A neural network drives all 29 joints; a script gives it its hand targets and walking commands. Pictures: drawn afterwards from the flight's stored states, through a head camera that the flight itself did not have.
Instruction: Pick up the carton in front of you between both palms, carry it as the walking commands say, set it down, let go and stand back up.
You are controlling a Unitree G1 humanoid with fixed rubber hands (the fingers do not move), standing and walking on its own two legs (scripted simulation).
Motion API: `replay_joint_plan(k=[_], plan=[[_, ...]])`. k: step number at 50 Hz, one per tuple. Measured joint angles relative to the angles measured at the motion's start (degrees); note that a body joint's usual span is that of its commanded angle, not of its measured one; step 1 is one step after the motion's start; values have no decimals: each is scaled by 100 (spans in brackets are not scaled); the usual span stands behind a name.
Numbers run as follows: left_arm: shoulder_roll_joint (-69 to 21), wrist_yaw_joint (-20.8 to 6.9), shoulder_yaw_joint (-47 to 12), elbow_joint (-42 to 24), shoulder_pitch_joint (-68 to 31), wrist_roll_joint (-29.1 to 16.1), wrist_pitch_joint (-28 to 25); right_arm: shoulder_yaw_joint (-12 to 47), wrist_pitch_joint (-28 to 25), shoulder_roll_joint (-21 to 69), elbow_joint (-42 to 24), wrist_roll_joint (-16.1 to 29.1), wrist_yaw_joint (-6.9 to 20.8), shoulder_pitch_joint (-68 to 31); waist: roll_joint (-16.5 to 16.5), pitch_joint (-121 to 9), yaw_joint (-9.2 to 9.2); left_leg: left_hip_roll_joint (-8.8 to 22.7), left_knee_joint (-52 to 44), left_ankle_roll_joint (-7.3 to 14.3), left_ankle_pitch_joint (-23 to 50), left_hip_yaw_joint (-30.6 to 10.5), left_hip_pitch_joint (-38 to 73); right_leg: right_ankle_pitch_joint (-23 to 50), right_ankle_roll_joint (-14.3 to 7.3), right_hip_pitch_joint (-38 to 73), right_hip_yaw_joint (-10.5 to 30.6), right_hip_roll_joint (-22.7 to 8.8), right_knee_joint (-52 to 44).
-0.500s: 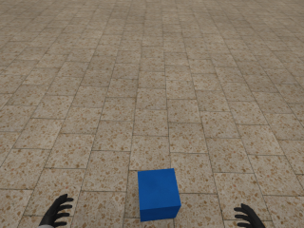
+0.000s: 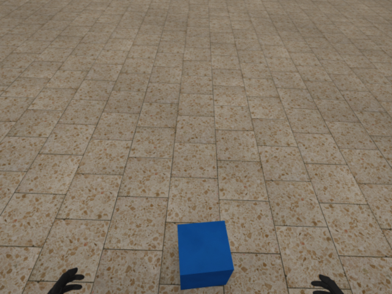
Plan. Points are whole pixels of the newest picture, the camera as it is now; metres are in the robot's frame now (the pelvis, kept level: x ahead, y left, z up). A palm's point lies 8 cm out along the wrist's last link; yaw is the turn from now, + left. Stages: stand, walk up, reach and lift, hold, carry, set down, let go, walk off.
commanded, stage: stand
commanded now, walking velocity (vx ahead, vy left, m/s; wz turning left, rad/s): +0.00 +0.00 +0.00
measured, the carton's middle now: (202, 255) +0.40 -0.04 -0.65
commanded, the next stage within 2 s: none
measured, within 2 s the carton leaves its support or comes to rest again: neither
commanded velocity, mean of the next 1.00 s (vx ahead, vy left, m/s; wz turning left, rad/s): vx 0.00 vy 0.00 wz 0.00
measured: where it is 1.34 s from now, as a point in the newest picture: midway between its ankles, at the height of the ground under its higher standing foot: outside the picture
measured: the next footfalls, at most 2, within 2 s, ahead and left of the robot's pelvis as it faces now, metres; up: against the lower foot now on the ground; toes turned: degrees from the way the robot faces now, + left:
none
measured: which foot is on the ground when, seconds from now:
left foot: down 0.00-1.00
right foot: down 0.00-1.00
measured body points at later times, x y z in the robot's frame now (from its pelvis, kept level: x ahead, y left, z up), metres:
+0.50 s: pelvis -0.02 +0.00 +0.01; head -0.02 +0.01 +0.46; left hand +0.09 +0.31 -0.11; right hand +0.10 -0.31 -0.10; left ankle -0.04 +0.11 -0.74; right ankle -0.03 -0.12 -0.74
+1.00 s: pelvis -0.03 +0.00 +0.01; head -0.03 +0.00 +0.46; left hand +0.07 +0.31 -0.11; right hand +0.08 -0.31 -0.10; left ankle -0.04 +0.11 -0.74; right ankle -0.03 -0.12 -0.74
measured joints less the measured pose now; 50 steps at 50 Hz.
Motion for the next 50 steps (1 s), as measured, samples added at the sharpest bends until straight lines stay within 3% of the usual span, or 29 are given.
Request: replay_joint_plan(k=[50], plan=[[230,-94,-70,1050,-93,-70,-57,132,-87,-252,1169,64,48,-268,25,65,29,18,-589,-18,525,21,194,514,19,188,14,-40,-570]])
